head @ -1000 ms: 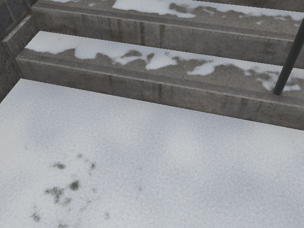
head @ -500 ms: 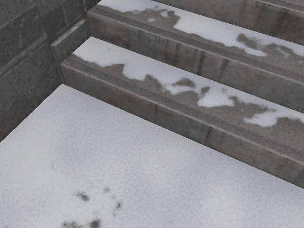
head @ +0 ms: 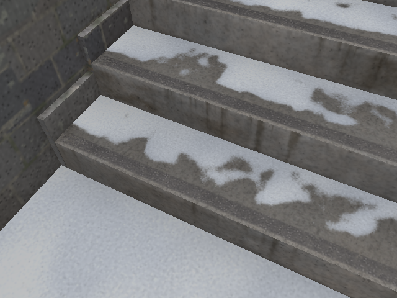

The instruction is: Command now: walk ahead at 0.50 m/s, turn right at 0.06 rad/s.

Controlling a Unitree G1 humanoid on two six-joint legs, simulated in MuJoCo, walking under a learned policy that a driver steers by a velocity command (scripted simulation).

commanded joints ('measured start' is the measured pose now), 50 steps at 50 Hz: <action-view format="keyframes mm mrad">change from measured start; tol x32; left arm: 1 98 69 10 14 -14 -29 1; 50 -31 123 32 -106 -8 47 34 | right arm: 1 50 -41 -7 -35 -18 12 14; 14 -391 -53 9 -195 10 -2 9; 20 62 -288 -63 -121 -42 -40 -33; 50 -56 -65 -15 -188 -25 43 -20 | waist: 1 -12 -92 -37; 20 -64 265 -365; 50 -21 -57 -59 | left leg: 1 -140 75 -14 -23 58 -25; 18 206 8 14 -711 207 -43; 21 595 443 -617 -843 4 124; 34 231 256 116 -968 443 68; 42 287 277 261 -437 979 28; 45 -378 25 162 372 -232 -130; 50 -360 80 24 415 -38 -142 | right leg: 1 124 -259 303 -270 220 -128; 18 179 -152 301 118 533 -47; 20 -276 63 128 640 -270 8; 22 -349 -46 169 770 -247 -9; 41 -81 -31 -44 325 -130 -26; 44 323 -117 199 -41 231 -65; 45 450 -412 632 -14 927 -238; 50 36 -222 338 -62 629 -199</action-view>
